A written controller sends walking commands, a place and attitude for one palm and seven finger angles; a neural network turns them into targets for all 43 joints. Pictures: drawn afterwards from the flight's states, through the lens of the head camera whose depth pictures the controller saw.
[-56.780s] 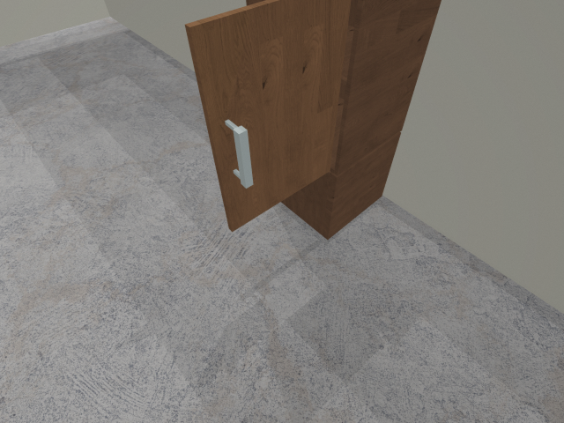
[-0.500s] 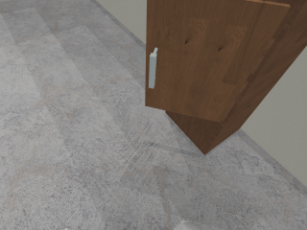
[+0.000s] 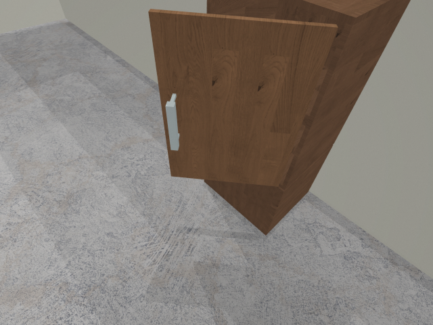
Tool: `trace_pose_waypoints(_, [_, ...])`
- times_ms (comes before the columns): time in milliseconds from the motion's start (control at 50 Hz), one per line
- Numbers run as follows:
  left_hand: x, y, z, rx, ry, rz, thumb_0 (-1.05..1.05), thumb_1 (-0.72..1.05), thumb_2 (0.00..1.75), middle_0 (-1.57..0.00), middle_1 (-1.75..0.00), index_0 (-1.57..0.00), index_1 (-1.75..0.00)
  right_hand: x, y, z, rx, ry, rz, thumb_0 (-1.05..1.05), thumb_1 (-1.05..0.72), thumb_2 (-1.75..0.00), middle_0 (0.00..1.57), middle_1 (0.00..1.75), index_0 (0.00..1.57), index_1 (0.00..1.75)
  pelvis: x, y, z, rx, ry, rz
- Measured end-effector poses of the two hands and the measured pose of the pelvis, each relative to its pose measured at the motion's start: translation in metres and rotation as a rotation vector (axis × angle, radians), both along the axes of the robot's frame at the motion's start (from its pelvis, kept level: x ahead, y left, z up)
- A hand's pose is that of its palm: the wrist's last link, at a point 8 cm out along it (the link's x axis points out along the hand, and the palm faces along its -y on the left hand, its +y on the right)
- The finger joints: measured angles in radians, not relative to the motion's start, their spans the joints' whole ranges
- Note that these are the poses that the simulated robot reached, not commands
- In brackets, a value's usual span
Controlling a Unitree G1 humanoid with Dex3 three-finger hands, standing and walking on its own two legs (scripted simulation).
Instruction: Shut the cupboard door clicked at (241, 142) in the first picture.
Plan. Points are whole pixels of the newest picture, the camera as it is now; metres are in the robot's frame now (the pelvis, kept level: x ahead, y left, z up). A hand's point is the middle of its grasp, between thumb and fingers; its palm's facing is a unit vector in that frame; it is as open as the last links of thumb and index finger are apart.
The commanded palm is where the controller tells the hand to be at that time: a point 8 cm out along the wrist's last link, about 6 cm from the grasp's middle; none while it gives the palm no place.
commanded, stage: take the last steps up to it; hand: left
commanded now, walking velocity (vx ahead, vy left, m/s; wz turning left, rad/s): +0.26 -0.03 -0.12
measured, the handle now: (174, 122) +0.66 +0.16 -0.04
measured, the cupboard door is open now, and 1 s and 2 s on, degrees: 41 41 41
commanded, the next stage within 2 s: come to a stop and stand still in 0.40 s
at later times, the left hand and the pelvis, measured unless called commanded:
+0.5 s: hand (164, 309) +0.19 +0.12 -0.15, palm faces +0.02 -0.97 -0.22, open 7.3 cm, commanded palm none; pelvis +0.13 -0.07 +0.01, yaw -1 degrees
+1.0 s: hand (161, 299) +0.21 +0.13 -0.16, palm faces +0.01 -0.95 -0.30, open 7.4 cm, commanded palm none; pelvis +0.16 -0.08 +0.00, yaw -2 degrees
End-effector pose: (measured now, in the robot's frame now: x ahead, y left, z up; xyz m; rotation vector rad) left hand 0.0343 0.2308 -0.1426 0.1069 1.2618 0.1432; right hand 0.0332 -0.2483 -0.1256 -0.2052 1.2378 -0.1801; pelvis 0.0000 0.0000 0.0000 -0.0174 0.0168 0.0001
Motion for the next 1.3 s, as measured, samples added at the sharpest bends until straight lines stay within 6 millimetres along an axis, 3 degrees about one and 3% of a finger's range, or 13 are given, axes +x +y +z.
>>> trace_pose_waypoints(60, [0.005,0.003,-0.005,-0.006,0.061,-0.032,0.01,0.90,0.90,-0.20,-0.30,-0.20,-0.30,-0.003,0.008,0.003,-0.001,-0.005,-0.035,0.01,-0.91,-0.90,0.19,0.30,0.20,0.30,0.011,0.001,0.001,0.018,-0.007,-0.030])
trace_pose_waypoints(120, [0.023,0.003,0.003,-0.004,0.073,-0.057,0.01,0.90,0.90,-0.20,-0.30,-0.20,-0.30,-0.016,0.014,0.006,0.013,0.039,-0.067,0.01,-0.91,-0.90,0.20,0.30,0.20,0.30,0.025,-0.002,0.008,0.016,-0.008,-0.036])
trace_pose_waypoints(260, [0.094,-0.016,0.019,0.025,-0.009,-0.092,0.01,0.91,0.90,-0.19,-0.30,-0.20,-0.30,-0.044,0.014,-0.002,0.082,0.230,-0.124,0.01,-0.91,-0.90,0.20,0.30,0.20,0.30,0.060,-0.021,0.012,0.018,-0.013,-0.047])
trace_pose_waypoints(360, [0.139,-0.043,0.013,0.062,-0.056,-0.109,0.01,0.91,0.90,-0.19,-0.30,-0.20,-0.30,-0.036,-0.007,-0.026,0.129,0.309,-0.171,0.01,-0.91,-0.90,0.20,0.30,0.20,0.30,0.091,-0.047,-0.005,0.037,-0.022,-0.060])
trace_pose_waypoints(420, [0.145,-0.057,0.017,0.056,-0.050,-0.080,0.00,0.91,0.90,-0.19,-0.30,-0.20,-0.30,-0.006,-0.022,-0.025,0.123,0.306,-0.151,0.01,-0.91,-0.90,0.20,0.30,0.20,0.30,0.106,-0.055,0.000,0.024,-0.026,-0.036])
trace_pose_waypoints(540, [0.142,-0.068,0.021,0.057,0.024,-0.022,0.00,0.93,0.90,-0.20,-0.30,-0.20,-0.30,0.090,-0.047,-0.008,0.080,0.157,-0.089,0.01,-0.91,-0.90,0.19,0.30,0.20,0.30,0.138,-0.068,0.013,0.027,-0.006,-0.020])
trace_pose_waypoints(680, [0.139,-0.083,0.004,-0.001,0.126,0.003,0.00,0.92,0.90,-0.20,-0.30,-0.20,-0.30,0.189,-0.043,-0.007,0.057,0.013,-0.026,0.01,-0.91,-0.90,0.19,0.30,0.20,0.30,0.173,-0.063,0.008,0.001,-0.016,-0.038])
trace_pose_waypoints(760, [0.148,-0.081,-0.007,-0.008,0.149,0.023,0.01,0.91,0.90,-0.20,-0.30,-0.20,-0.30,0.224,-0.034,-0.006,0.046,-0.032,0.002,0.01,-0.91,-0.90,0.19,0.30,0.20,0.30,0.186,-0.058,0.002,0.014,-0.023,-0.037])
trace_pose_waypoints(840, [0.159,-0.072,-0.006,0.019,0.142,0.018,0.01,0.91,0.90,-0.20,-0.30,-0.20,-0.30,0.240,-0.033,-0.007,0.043,-0.050,0.021,0.01,-0.91,-0.90,0.19,0.30,0.20,0.30,0.182,-0.059,0.000,0.032,-0.017,-0.044])
trace_pose_waypoints(960, [0.168,-0.057,0.009,0.113,0.088,-0.006,0.01,0.91,0.90,-0.20,-0.30,-0.20,-0.30,0.233,-0.049,-0.019,0.065,-0.053,0.011,0.01,-0.91,-0.90,0.20,0.30,0.20,0.30,0.166,-0.071,-0.002,0.033,-0.011,-0.047])
trace_pose_waypoints(1120, [0.164,-0.061,0.024,0.141,0.048,-0.041,0.01,0.91,0.90,-0.19,-0.30,-0.20,-0.30,0.191,-0.078,-0.014,0.060,0.014,-0.049,0.01,-0.91,-0.90,0.20,0.30,0.20,0.30,0.157,-0.083,0.006,0.045,-0.013,-0.036])
trace_pose_waypoints(1300, [0.162,-0.065,0.009,0.054,0.006,-0.023,0.01,0.90,0.90,-0.20,-0.30,-0.20,-0.30,0.143,-0.072,-0.006,0.003,0.087,-0.035,0.01,-0.91,-0.90,0.19,0.30,0.20,0.30,0.146,-0.068,0.005,0.025,-0.021,-0.009])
